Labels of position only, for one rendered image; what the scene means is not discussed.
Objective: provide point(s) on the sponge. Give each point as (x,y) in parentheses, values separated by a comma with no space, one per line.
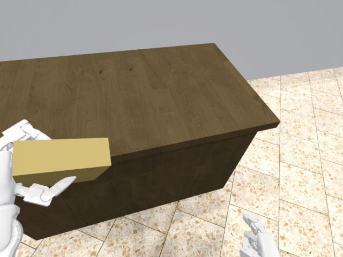
(46,162)

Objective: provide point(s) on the left robot hand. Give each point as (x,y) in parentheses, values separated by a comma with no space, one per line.
(36,194)

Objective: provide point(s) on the right robot hand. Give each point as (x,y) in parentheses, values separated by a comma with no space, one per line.
(263,245)

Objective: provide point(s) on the table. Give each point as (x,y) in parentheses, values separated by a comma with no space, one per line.
(178,121)

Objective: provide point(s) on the left robot forearm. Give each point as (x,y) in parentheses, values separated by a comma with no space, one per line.
(11,230)

